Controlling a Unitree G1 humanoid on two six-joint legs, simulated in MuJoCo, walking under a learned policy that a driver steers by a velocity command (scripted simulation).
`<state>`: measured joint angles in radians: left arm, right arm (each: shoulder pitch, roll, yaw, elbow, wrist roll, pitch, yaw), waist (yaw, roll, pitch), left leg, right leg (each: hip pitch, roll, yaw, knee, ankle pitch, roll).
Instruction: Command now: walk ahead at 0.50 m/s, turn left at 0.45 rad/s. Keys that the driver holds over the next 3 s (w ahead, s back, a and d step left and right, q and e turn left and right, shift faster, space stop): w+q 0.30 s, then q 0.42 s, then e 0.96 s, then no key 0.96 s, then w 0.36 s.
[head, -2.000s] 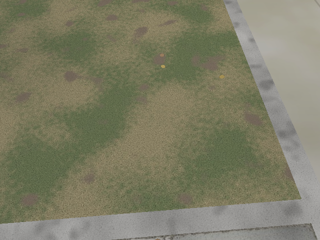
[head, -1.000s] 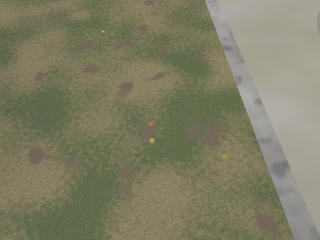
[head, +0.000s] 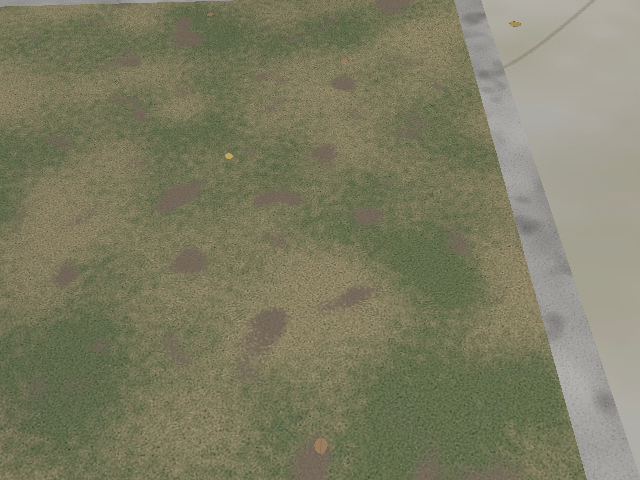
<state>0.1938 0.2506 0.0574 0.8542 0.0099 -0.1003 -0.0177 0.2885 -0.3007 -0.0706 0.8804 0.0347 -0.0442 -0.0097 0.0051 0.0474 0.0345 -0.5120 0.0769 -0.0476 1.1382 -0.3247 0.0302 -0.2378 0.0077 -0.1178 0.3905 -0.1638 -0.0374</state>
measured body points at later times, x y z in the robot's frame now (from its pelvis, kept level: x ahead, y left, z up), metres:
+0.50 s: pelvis +0.24 +0.08 -0.01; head +0.29 +0.11 +0.44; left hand +0.29 +0.39 -0.13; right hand +0.46 -0.15 -0.11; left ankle +0.29 +0.16 -0.74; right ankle +0.22 -0.10 -0.64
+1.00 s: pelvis +0.38 +0.08 -0.01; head +0.41 +0.08 +0.44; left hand +0.41 +0.38 -0.12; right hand +0.63 -0.09 -0.12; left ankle +0.29 +0.16 -0.74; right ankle +0.48 +0.00 -0.74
